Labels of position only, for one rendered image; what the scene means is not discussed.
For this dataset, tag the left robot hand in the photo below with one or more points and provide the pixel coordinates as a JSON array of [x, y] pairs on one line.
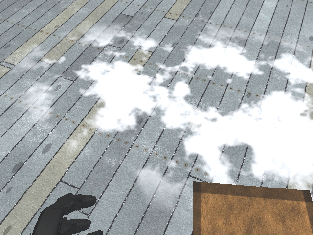
[[51, 220]]

